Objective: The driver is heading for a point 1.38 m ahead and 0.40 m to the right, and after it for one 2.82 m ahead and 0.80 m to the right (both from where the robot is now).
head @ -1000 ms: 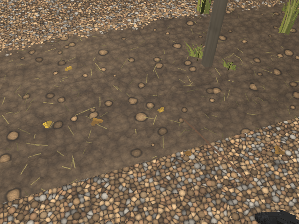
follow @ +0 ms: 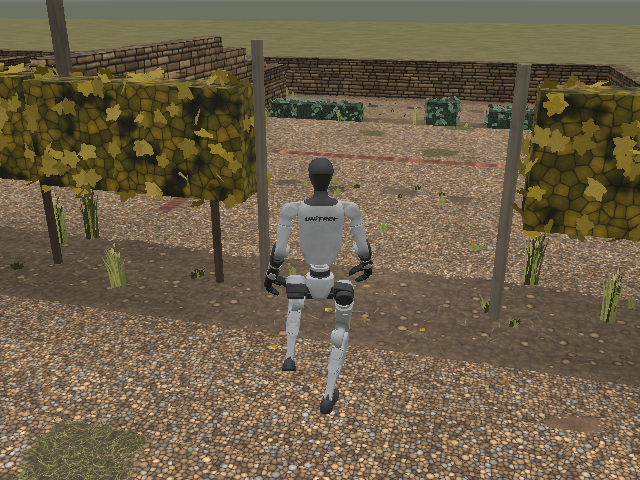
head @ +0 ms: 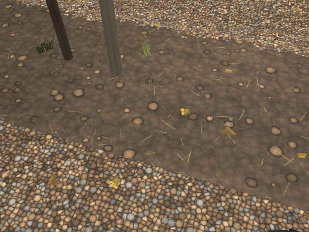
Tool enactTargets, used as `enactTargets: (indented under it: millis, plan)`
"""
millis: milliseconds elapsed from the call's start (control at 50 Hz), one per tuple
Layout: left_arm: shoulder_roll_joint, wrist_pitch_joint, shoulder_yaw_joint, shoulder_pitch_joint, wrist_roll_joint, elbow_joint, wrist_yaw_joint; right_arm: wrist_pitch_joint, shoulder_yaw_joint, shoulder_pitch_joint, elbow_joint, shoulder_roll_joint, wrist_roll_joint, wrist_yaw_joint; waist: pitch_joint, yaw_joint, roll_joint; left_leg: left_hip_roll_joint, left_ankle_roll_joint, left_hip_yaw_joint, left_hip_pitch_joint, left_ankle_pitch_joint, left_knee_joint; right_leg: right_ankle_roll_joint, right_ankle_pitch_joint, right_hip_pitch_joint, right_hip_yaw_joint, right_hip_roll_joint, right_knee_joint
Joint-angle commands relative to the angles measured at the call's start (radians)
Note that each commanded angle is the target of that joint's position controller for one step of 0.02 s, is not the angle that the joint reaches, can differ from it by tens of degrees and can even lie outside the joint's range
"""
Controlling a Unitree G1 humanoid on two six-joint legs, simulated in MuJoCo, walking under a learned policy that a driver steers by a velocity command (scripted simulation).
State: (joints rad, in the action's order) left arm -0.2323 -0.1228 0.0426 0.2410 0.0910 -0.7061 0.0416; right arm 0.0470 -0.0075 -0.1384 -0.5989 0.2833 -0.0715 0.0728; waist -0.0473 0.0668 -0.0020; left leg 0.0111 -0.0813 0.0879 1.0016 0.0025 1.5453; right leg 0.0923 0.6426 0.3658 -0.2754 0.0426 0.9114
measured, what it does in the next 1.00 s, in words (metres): goes down, turning right: left foot 0.18 m lower, then right foot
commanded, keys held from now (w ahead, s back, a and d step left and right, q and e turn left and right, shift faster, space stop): shift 0.10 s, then e+shift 0.42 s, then w+e+shift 0.48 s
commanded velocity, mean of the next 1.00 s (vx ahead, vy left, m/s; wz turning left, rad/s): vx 0.28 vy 0.00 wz -0.52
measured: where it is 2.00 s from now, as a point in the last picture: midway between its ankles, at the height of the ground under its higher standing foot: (299, 170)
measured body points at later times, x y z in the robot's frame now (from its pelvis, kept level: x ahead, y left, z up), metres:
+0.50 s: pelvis +0.12 +0.09 -0.12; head +0.18 +0.09 +0.32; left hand +0.13 +0.36 -0.26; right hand +0.28 -0.15 -0.25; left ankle +0.19 +0.18 -0.86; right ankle +0.03 -0.06 -0.57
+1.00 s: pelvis +0.27 -0.07 -0.16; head +0.24 -0.10 +0.29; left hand +0.59 +0.05 -0.19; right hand +0.12 -0.31 -0.32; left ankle +0.20 +0.19 -0.85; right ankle +0.28 -0.18 -0.86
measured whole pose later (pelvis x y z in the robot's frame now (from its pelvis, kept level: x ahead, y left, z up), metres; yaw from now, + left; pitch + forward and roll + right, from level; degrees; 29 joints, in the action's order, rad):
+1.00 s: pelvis +0.27 -0.07 -0.16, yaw -31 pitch +1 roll +2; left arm -0.28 0.04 -0.08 0.10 0.00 -0.60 -0.05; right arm 0.01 -0.09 -0.43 -0.89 0.34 -0.03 0.02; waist -0.06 -0.03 -0.07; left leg 0.34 -0.11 -0.46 -0.03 0.47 0.69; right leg 0.15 0.38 0.52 -0.12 0.07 0.84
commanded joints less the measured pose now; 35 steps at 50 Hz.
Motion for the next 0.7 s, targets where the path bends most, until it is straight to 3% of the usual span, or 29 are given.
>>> enactTargets:
  millis: [20,60,80,100,120,140,160,200,220,240,260,300,320,340,360,380,400,420,440,460,480,500,520,560,580,600,620,640,700]
  plan:
    - [-0.094,0.006,-0.015,0.248,0.013,-0.081,-0.018,0.015,0.005,0.170,0.115,0.001,0.004,-0.016,0.041,0.081,0.098,0.025,-0.015,0.060,0.431,-0.046,-0.159,0.111,-0.766,-0.437,0.423,0.284,-0.233]
    - [-0.076,0.001,-0.003,0.221,0.006,-0.109,-0.034,0.009,0.000,0.175,0.103,0.003,-0.011,-0.011,0.027,0.037,0.106,0.047,-0.008,0.027,0.386,-0.098,-0.214,0.085,-0.772,-0.380,0.398,0.281,-0.247]
    - [-0.064,-0.004,0.000,0.229,-0.008,-0.111,-0.031,0.008,-0.002,0.166,0.079,0.018,-0.036,-0.001,0.030,0.035,0.109,0.038,0.009,0.002,0.341,-0.185,-0.302,0.079,-0.681,-0.331,0.347,0.241,-0.226]
    - [-0.060,-0.008,0.005,0.257,-0.006,-0.134,-0.032,0.003,-0.006,0.190,0.073,0.016,-0.044,0.009,0.042,0.031,0.111,0.054,0.023,-0.023,0.313,-0.235,-0.333,0.079,-0.657,-0.299,0.355,0.259,-0.240]
    - [-0.043,-0.009,0.014,0.270,-0.004,-0.159,-0.038,-0.001,-0.006,0.204,0.066,0.011,-0.034,0.016,0.060,0.021,0.092,0.071,0.034,-0.008,0.276,-0.264,-0.386,0.074,-0.623,-0.256,0.380,0.265,-0.248]
    - [-0.044,-0.013,0.007,0.208,-0.015,-0.135,-0.041,-0.001,-0.002,0.180,0.040,0.023,-0.020,0.021,0.085,-0.005,0.028,0.094,0.042,-0.008,0.117,-0.403,-0.611,0.047,-0.456,-0.149,0.324,0.233,-0.244]
    - [-0.081,-0.021,-0.001,0.189,0.000,-0.144,-0.060,-0.011,0.004,0.169,0.030,0.007,-0.019,0.025,0.082,-0.030,0.068,0.092,0.042,-0.047,-0.106,-0.460,-0.652,0.043,-0.340,-0.006,0.314,0.229,-0.270]
    - [-0.165,-0.019,-0.031,0.110,0.012,-0.133,-0.092,-0.042,0.002,0.173,0.026,0.023,-0.009,0.023,0.095,-0.054,0.060,0.053,0.038,-0.084,-0.430,-0.373,-0.703,0.049,-0.166,0.200,0.284,0.227,-0.277]
    - [-0.165,-0.021,-0.036,0.104,-0.003,-0.138,-0.096,-0.053,-0.004,0.187,0.036,0.040,-0.007,0.014,0.113,-0.050,0.048,0.048,0.033,-0.073,-0.433,-0.287,-0.779,0.051,-0.138,0.153,0.304,0.239,-0.252]
    - [-0.159,-0.019,-0.042,0.139,-0.027,-0.151,-0.083,-0.056,-0.005,0.227,0.038,0.057,-0.011,0.006,0.135,-0.019,0.028,0.050,0.026,-0.068,-0.400,-0.247,-0.907,0.055,-0.114,0.054,0.341,0.236,-0.213]
    - [-0.147,-0.006,-0.045,0.184,-0.041,-0.174,-0.068,-0.058,0.004,0.262,0.036,0.048,-0.018,0.000,0.155,0.019,0.022,0.068,0.028,-0.047,-0.344,-0.225,-1.061,0.062,-0.083,-0.066,0.389,0.238,-0.174]
    - [-0.115,0.038,-0.047,0.318,-0.039,-0.246,-0.048,-0.052,0.021,0.286,0.006,0.011,-0.014,-0.012,0.181,0.085,0.001,0.096,0.046,-0.036,-0.332,-0.258,-1.306,0.083,-0.067,-0.224,0.475,0.240,-0.116]
    - [-0.122,0.088,-0.100,0.304,-0.161,-0.217,-0.008,-0.022,-0.014,0.287,-0.068,0.017,0.201,0.004,0.168,0.098,-0.176,0.060,0.048,-0.052,-0.498,-0.541,-1.485,0.027,-0.323,-0.263,0.331,0.099,0.112]
    - [-0.097,0.110,-0.089,0.317,-0.152,-0.225,0.006,-0.007,-0.008,0.090,-0.148,-0.007,0.174,-0.005,0.057,0.029,-0.142,0.022,0.046,-0.141,-0.801,-0.688,-1.454,0.006,-0.365,-0.126,0.283,0.051,0.277]
    - [-0.059,0.110,-0.092,0.311,-0.136,-0.227,0.007,-0.009,-0.036,-0.112,-0.217,0.049,0.125,-0.022,-0.017,-0.050,-0.120,0.131,0.093,-0.063,-1.117,-0.954,-1.334,-0.037,-0.024,0.113,0.271,-0.010,0.478]
    - [0.059,0.113,-0.072,0.362,-0.121,-0.218,0.001,-0.017,-0.050,-0.239,-0.241,0.115,0.074,-0.038,-0.248,-0.096,-0.180,0.299,0.169,-0.018,-1.597,-1.527,-0.893,-0.104,0.432,0.477,0.310,-0.060,0.898]
    - [0.007,0.108,-0.065,0.383,-0.138,-0.157,-0.009,-0.043,-0.070,-0.222,-0.249,0.163,0.071,-0.042,-0.425,-0.097,-0.201,0.450,0.287,0.027,-1.676,-1.446,-0.829,-0.147,0.424,0.569,0.389,0.005,1.101]
    - [-0.056,0.100,-0.084,0.335,-0.146,-0.116,-0.014,-0.065,-0.074,-0.138,-0.229,0.156,0.066,-0.049,-0.434,-0.092,-0.141,0.452,0.338,0.043,-1.583,-1.173,-0.878,-0.163,0.338,0.606,0.408,0.036,1.135]
    - [-0.081,0.103,-0.094,0.243,-0.144,-0.065,-0.004,-0.075,-0.070,-0.062,-0.209,0.144,0.060,-0.061,-0.380,-0.081,-0.071,0.452,0.361,0.036,-1.440,-0.979,-0.932,-0.184,0.252,0.637,0.377,0.044,1.181]
    - [-0.075,0.118,-0.098,0.187,-0.131,-0.040,0.015,-0.078,-0.058,-0.017,-0.200,0.124,0.064,-0.071,-0.324,-0.061,-0.027,0.460,0.372,0.011,-1.289,-0.926,-0.977,-0.204,0.187,0.641,0.329,0.033,1.244]
    - [-0.008,0.146,-0.080,0.138,-0.139,0.035,0.047,-0.077,-0.075,0.018,-0.215,0.201,0.061,-0.078,-0.290,-0.010,-0.092,0.583,0.427,0.084,-1.112,-0.572,-1.120,-0.221,0.113,0.655,0.280,0.022,1.336]
    - [-0.043,0.173,-0.095,0.130,-0.147,0.027,0.072,-0.081,-0.061,0.055,-0.191,0.142,0.044,-0.080,-0.197,-0.004,-0.016,0.508,0.365,0.013,-0.931,-0.137,-1.210,-0.214,-0.071,0.600,0.279,0.033,1.197]
    - [-0.061,0.186,-0.111,0.079,-0.144,0.038,0.085,-0.082,-0.044,0.069,-0.191,0.079,0.036,-0.092,-0.077,-0.007,-0.057,0.435,0.290,-0.068,-0.808,-0.033,-1.229,-0.207,-0.176,0.589,0.276,0.016,1.165]
    - [-0.042,0.190,-0.119,0.049,-0.120,0.083,0.082,-0.073,-0.045,0.050,-0.211,0.082,0.053,-0.106,-0.043,0.003,-0.143,0.418,0.208,-0.042,-0.769,0.476,-1.263,-0.174,-0.295,0.649,0.282,0.038,1.122]
    - [-0.038,0.185,-0.122,0.023,-0.120,0.105,0.071,-0.065,-0.045,0.021,-0.224,0.071,0.063,-0.112,-0.021,-0.006,-0.168,0.404,0.174,-0.035,-0.778,0.613,-1.269,-0.154,-0.332,0.696,0.276,0.042,1.114]
    - [-0.027,0.180,-0.122,-0.012,-0.120,0.124,0.061,-0.055,-0.046,-0.018,-0.239,0.062,0.070,-0.115,0.002,-0.022,-0.174,0.411,0.159,-0.014,-0.799,0.705,-1.274,-0.138,-0.339,0.758,0.277,0.050,1.112]
    - [-0.008,0.184,-0.117,-0.026,-0.113,0.147,0.054,-0.048,-0.036,-0.017,-0.236,0.044,0.063,-0.133,0.062,-0.007,-0.157,0.390,0.148,-0.068,-0.747,0.752,-1.266,-0.143,-0.464,0.766,0.324,0.062,0.914]
    - [-0.003,0.182,-0.118,-0.063,-0.103,0.159,0.047,-0.038,-0.038,-0.041,-0.242,0.037,0.050,-0.142,0.080,-0.023,-0.156,0.403,0.151,-0.073,-0.730,0.766,-1.267,-0.149,-0.507,0.761,0.308,0.063,0.872]
    - [0.012,0.168,-0.116,-0.131,-0.102,0.200,0.026,-0.019,-0.066,-0.076,-0.250,0.096,0.045,-0.149,0.095,-0.036,-0.129,0.459,0.156,-0.075,-0.783,0.819,-1.299,-0.144,-0.527,0.763,0.311,0.112,0.680]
